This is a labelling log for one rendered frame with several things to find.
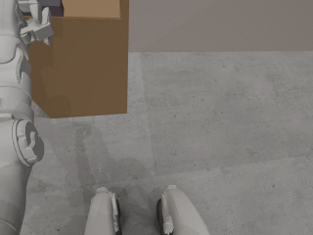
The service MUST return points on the cabinet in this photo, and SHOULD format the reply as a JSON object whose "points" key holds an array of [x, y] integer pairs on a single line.
{"points": [[84, 72]]}

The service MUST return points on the left robot hand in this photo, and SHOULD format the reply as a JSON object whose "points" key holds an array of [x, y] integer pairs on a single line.
{"points": [[13, 23]]}

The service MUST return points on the robot right shin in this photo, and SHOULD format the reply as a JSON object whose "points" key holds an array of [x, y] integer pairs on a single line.
{"points": [[167, 221]]}

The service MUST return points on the left robot forearm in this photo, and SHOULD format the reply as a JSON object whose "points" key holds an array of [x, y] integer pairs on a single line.
{"points": [[15, 83]]}

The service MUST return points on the drawer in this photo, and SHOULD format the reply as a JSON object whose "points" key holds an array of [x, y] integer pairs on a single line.
{"points": [[91, 8]]}

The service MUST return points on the handle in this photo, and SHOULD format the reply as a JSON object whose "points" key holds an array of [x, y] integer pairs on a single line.
{"points": [[56, 8]]}

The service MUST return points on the left robot upper arm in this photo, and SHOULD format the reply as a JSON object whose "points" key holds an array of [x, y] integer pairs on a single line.
{"points": [[20, 148]]}

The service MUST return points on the robot shin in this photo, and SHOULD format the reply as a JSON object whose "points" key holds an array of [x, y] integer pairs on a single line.
{"points": [[167, 221], [115, 220]]}

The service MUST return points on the robot left shin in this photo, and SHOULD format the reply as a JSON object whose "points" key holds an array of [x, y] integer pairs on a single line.
{"points": [[115, 220]]}

